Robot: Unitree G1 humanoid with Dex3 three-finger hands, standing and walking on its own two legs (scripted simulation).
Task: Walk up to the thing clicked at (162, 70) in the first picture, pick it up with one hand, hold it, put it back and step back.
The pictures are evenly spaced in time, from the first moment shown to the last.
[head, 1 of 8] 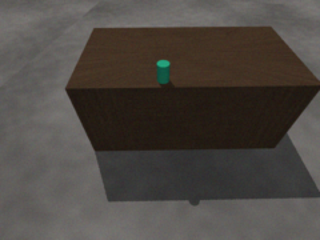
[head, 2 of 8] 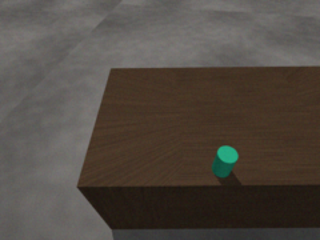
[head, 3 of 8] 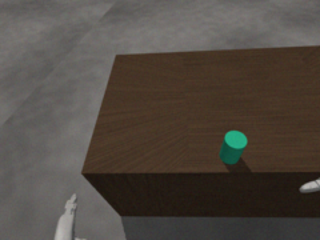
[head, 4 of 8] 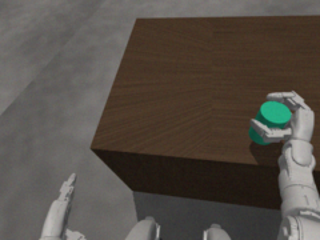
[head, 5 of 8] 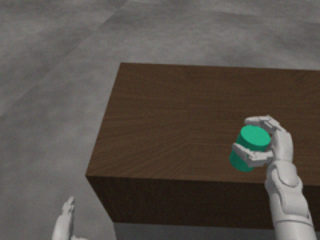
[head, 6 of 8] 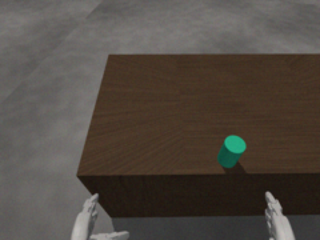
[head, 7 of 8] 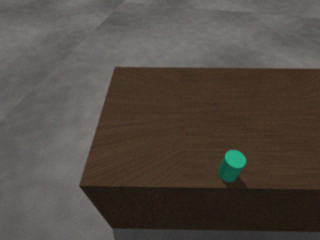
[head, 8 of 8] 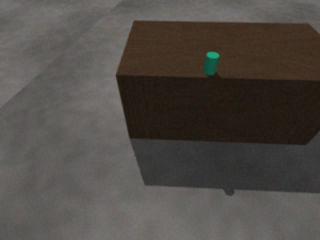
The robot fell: no
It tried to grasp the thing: yes
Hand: right
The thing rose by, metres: 0.23
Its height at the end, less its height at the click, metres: +0.00
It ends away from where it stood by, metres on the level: 0.01
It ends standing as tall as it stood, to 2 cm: yes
